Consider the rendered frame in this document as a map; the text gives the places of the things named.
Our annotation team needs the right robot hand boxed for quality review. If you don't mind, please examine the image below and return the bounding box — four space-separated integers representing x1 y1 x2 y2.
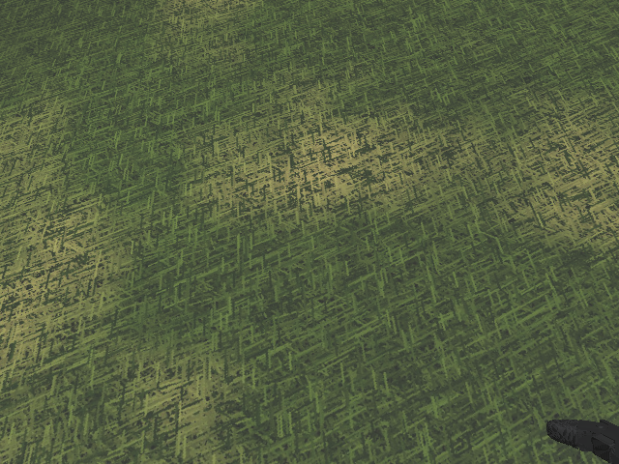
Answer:
546 420 619 464

